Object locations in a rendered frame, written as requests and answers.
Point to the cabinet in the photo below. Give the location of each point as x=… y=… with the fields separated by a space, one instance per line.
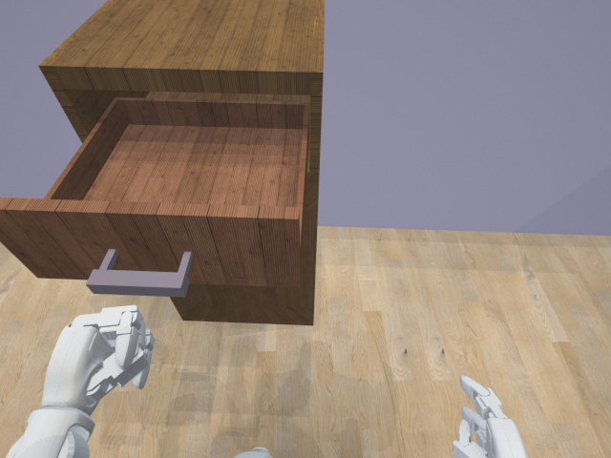
x=255 y=50

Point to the robot left hand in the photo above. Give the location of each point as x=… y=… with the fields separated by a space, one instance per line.
x=114 y=338

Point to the drawer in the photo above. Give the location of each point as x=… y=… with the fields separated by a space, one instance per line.
x=157 y=177

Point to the handle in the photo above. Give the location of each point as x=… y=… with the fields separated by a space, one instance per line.
x=139 y=283

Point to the robot left forearm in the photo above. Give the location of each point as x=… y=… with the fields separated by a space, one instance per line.
x=55 y=432

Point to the robot right hand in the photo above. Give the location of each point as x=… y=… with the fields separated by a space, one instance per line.
x=497 y=438

